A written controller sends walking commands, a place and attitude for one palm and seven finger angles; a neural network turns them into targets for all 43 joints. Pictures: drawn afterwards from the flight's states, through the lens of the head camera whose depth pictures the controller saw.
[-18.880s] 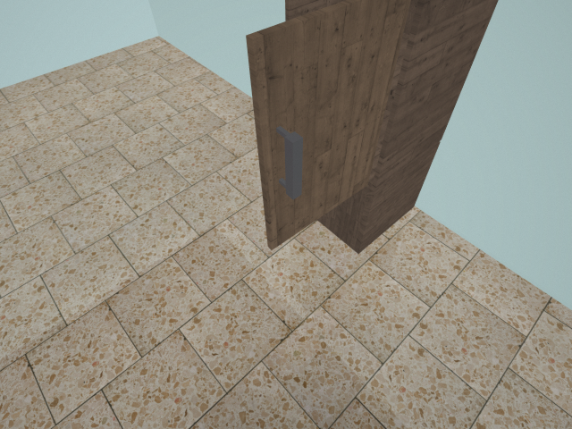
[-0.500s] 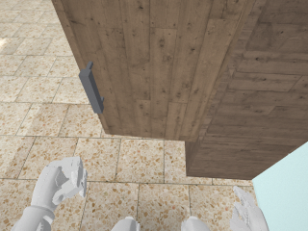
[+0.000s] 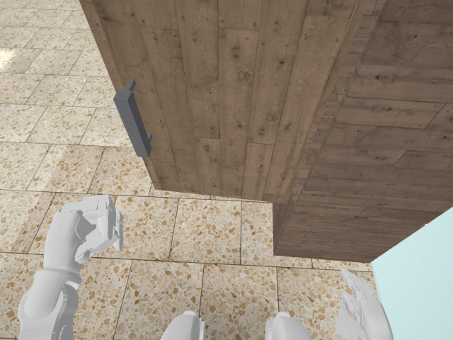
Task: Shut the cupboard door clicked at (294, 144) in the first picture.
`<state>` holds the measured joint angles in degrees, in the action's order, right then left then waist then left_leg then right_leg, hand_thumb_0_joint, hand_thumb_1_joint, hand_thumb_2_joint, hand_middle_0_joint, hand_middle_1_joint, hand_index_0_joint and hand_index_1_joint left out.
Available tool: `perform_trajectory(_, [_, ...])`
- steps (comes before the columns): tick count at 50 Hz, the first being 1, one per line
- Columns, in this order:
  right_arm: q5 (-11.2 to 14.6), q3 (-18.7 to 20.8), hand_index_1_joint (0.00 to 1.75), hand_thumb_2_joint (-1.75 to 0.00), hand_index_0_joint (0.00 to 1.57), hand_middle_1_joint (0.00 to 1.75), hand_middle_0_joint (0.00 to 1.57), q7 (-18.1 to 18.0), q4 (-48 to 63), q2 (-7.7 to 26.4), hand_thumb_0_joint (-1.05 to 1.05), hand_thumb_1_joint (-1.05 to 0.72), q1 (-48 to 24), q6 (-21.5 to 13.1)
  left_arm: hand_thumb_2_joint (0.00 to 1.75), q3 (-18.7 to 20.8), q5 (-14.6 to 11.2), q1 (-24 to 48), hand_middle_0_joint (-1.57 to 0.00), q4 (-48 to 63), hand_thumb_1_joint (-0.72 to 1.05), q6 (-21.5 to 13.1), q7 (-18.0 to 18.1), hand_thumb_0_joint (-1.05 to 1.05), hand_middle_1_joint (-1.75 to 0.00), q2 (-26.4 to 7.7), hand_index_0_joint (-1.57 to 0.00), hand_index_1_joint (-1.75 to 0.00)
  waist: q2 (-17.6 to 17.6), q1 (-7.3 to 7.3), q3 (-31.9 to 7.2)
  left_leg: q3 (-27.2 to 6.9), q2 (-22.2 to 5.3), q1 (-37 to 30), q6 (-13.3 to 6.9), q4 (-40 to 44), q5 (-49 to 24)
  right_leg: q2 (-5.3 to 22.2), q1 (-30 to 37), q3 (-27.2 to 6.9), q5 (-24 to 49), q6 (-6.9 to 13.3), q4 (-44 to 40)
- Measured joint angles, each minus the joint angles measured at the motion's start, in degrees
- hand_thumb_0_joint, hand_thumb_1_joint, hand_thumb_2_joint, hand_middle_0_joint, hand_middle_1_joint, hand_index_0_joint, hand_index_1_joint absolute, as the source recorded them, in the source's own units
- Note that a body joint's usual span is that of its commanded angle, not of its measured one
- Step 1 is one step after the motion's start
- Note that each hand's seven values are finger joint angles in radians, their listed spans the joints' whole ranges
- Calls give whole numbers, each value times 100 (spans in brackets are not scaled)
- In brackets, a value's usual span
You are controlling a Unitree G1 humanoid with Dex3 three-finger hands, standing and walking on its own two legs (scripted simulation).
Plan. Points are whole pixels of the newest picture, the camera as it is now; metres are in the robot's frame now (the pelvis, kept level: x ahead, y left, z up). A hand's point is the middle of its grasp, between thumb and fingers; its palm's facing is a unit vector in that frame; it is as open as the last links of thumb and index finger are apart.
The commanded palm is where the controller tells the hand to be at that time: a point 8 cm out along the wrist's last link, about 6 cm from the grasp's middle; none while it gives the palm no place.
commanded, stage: bring the fist close to the handle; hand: left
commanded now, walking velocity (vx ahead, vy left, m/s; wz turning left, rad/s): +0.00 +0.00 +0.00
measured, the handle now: (138, 120) +0.51 +0.22 +0.07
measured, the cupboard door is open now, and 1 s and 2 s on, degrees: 88 88 79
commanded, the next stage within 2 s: push the door shut along its arc in 1.18 s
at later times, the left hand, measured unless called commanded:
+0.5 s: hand (135, 189) +0.35 +0.18 +0.06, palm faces -0.08 -1.00 -0.02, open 3.1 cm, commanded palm +0.34 +0.24 +0.07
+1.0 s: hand (145, 154) +0.42 +0.18 +0.07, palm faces -0.06 -1.00 -0.04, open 3.1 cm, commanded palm +0.39 +0.23 +0.07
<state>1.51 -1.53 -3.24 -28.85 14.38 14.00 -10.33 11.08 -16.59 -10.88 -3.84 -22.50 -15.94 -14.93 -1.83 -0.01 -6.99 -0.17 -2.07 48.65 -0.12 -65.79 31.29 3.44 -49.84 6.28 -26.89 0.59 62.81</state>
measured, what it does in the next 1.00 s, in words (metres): stands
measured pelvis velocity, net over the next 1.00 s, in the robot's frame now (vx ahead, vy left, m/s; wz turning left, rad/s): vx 0.01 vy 0.01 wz -0.04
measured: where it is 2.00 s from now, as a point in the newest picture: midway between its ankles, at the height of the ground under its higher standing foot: outside the picture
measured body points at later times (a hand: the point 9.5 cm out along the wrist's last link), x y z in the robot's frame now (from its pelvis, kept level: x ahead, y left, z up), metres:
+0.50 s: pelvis +0.00 +0.00 +0.01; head +0.08 +0.00 +0.45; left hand +0.35 +0.24 +0.07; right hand +0.13 -0.26 -0.09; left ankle +0.01 +0.12 -0.65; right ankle +0.04 -0.12 -0.65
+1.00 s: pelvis +0.01 +0.01 +0.01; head +0.10 +0.00 +0.46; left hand +0.41 +0.23 +0.08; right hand +0.08 -0.26 -0.10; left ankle +0.01 +0.12 -0.65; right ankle +0.04 -0.12 -0.65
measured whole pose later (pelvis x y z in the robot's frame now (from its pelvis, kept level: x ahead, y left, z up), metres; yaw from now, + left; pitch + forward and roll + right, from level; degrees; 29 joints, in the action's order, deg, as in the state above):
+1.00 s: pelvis +0.01 +0.01 +0.01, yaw -2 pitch +17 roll -1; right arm 1.1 0.2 -1.2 -34.8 14.8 18.5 -2.7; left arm 16.3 -11.6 24.0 -40.3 -23.8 -15.3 -18.0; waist -1.3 4.1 -6.9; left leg 3.1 -2.2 48.1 -0.9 -59.8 28.8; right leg 2.8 -51.1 3.1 -23.8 -0.3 57.7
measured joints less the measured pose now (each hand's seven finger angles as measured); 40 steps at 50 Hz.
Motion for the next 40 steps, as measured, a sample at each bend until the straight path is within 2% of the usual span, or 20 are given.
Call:
perform_trajectory(5, [40, -3, 30, -90, 20, 30, 20, 1, -59, 28, 2, -90, 58, 87, 90, -81, 60, 428, -130, -454, 90, 507, -229, 1, -150, -63, -130, -150, -54, 100, 4, 45, -3, -60, -7, 139, -60, -12, 31, -40, 63, -6, -117])
perform_trajectory(7, [34, 8, 30, -90, 20, 30, 20, -14, -69, 31, 2, -90, 110, 109, 90, -81, 66, 521, -130, -570, 90, 607, -230, 1, -150, -80, -130, -150, -49, 136, 4, 87, -5, -132, -11, 235, -92, -20, 75, -80, 95, -13, -188])
perform_trajectory(15, [18, 75, 30, -90, 20, 30, 20, 18, -246, 68, 2, -90, 257, 179, 90, 292, 31, 1190, -130, -1218, 90, 221, -3, 1, -150, -120, -130, -150, 47, 164, -12, 146, 3, -241, -3, 398, -144, -22, 137, -136, 130, -14, -291])
perform_trajectory(22, [37, 113, 30, -90, 20, 30, 20, 13, -342, 142, 2, -90, 208, 253, 90, 140, 148, 1748, -130, -1885, 90, 344, -197, 1, -150, -156, -130, -150, 21, 194, 61, 159, 23, -182, -33, 437, -186, -7, 87, -149, 186, -38, -349])
perform_trajectory(30, [-5, 83, 30, -90, 20, 30, 20, 15, -484, 41, 1, -90, 115, 325, 90, 351, 289, 2697, -130, -2575, 90, 86, 27, 2, -150, -229, -130, -150, 122, 273, 101, 197, 23, -90, -42, 444, -211, -10, -25, -190, 223, -45, -349])
perform_trajectory(40, [6, 54, 30, -90, 20, 30, 20, 99, -537, 49, 1, -90, 261, 570, 90, 371, 410, 3526, -130, -3685, 90, 230, 14, 1, -150, -302, -130, -150, 43, 333, 67, 248, 37, -54, -78, 546, -253, -7, -75, -240, 286, -82, -456])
